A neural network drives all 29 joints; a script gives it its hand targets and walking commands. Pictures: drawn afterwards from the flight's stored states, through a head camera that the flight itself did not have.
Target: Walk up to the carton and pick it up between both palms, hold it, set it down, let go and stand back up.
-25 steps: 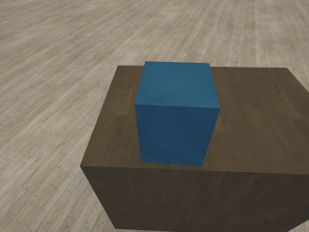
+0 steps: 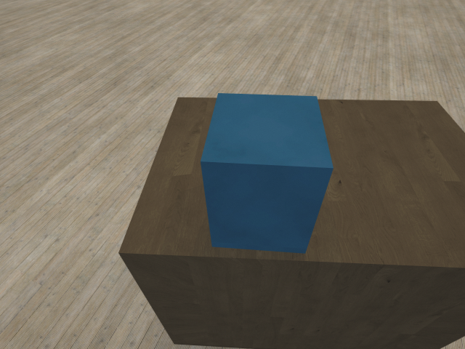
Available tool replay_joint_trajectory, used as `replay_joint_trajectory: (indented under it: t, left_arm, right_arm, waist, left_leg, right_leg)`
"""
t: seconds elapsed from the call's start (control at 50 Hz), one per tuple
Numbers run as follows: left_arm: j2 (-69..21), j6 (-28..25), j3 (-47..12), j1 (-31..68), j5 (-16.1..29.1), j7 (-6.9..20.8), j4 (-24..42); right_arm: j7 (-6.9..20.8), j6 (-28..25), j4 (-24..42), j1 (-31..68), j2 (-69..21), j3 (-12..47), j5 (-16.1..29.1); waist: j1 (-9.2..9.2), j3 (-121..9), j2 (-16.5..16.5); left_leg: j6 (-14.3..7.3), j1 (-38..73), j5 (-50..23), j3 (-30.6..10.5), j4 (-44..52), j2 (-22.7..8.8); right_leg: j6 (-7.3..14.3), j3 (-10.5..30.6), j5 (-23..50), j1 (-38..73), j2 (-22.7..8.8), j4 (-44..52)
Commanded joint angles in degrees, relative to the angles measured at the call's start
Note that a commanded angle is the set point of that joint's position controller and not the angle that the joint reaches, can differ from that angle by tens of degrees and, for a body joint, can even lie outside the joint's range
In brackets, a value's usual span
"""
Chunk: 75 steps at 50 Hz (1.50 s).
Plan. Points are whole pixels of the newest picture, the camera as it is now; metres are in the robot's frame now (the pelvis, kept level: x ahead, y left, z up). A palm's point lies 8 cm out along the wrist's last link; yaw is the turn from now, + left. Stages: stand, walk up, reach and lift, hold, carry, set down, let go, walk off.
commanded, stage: stand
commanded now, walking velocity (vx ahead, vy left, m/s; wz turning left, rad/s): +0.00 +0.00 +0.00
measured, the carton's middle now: (262, 174) +0.46 -0.02 +0.06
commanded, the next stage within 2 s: none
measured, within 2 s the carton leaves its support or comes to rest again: neither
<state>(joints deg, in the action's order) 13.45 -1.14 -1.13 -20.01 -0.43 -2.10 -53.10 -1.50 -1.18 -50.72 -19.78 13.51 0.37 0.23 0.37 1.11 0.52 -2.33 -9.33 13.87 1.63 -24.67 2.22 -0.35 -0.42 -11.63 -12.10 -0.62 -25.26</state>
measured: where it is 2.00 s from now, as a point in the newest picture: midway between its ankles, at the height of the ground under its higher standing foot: outside the picture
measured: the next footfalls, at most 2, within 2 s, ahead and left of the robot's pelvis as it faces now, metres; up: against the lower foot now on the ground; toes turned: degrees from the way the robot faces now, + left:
none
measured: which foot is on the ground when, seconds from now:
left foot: down 0.00-1.00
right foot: down 0.00-1.00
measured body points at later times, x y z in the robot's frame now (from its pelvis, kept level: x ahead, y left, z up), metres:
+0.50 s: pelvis +0.00 +0.00 +0.00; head +0.00 +0.00 +0.45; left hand +0.02 +0.25 -0.15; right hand +0.02 -0.25 -0.14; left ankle -0.01 +0.09 -0.74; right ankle +0.02 -0.12 -0.74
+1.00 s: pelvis +0.01 -0.01 +0.00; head +0.01 -0.01 +0.45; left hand +0.01 +0.24 -0.15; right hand +0.01 -0.25 -0.15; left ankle -0.01 +0.09 -0.74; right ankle +0.02 -0.12 -0.74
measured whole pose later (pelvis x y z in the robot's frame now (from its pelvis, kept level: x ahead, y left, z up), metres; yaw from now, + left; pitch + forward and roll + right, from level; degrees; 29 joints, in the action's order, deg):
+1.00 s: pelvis +0.01 -0.01 +0.00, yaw -1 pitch -2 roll +0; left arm 11.5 -0.8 -1.0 -19.5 -0.2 -2.7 -58.0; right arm -2.4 -0.9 -56.2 -20.0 11.4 0.3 0.2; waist 0.3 1.3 0.1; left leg -1.8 -8.0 13.7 2.1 -23.2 1.6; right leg 0.1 0.1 -11.5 -11.2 0.0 -24.2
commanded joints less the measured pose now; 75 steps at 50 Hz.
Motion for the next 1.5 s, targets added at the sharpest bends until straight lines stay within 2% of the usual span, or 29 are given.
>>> replay_joint_trajectory:
  t: [0.0,0.56,1.38,1.42,1.46,1.48]
  left_arm:
    - [6.5,-0.2,1.3,-3.4,0.1,-0.2,1.2]
    - [5.2,0.0,1.3,-3.1,0.2,-0.5,-2.1]
    - [3.5,0.0,1.0,-2.8,0.4,-1.0,-5.0]
    - [3.3,0.2,1.1,-3.2,0.3,-0.9,-5.8]
    - [3.2,0.2,1.2,-3.3,0.3,-0.9,-6.1]
    - [3.1,0.1,1.2,-3.2,0.4,-0.9,-6.0]
  right_arm:
    - [-0.3,-0.3,1.7,-3.3,6.9,-1.5,0.0]
    - [-0.8,-0.2,-2.1,-3.7,5.1,-1.4,0.0]
    - [-1.3,-0.1,-5.6,-4.0,3.4,-0.9,0.0]
    - [-1.4,0.1,-6.0,-4.2,3.8,-1.1,-0.2]
    - [-1.4,0.0,-5.8,-4.1,3.6,-1.1,-0.1]
    - [-1.4,-0.1,-6.1,-3.9,3.4,-1.0,0.0]
  waist:
    - [-0.12,3.1,-0.3]
    - [-0.07,4.1,-0.5]
    - [-0.12,3.8,-0.4]
    - [-0.43,6.1,1.1]
    - [-0.38,4.1,-0.2]
    - [-0.14,4.2,0.3]
  left_leg:
    - [0.9,-3.5,-5.0,-7.7,6.0,-7.8]
    - [1.1,-3.2,-1.9,-7.3,7.4,-7.9]
    - [1.4,-1.3,-5.1,-6.3,7.1,-8.3]
    - [1.1,-2.4,-3.4,-6.6,7.7,-8.4]
    - [1.0,-1.6,-4.3,-6.5,7.4,-8.2]
    - [1.0,-1.9,-3.9,-6.6,7.3,-8.2]
  right_leg:
    - [0.8,6.0,4.5,0.4,-5.5,4.2]
    - [0.8,6.2,2.6,0.0,-5.2,5.3]
    - [0.8,6.3,5.2,0.3,-5.3,5.6]
    - [1.1,6.4,2.8,-1.3,-5.0,6.2]
    - [1.1,6.6,3.6,-0.2,-5.1,6.0]
    - [1.1,6.5,3.4,-0.2,-5.1,6.1]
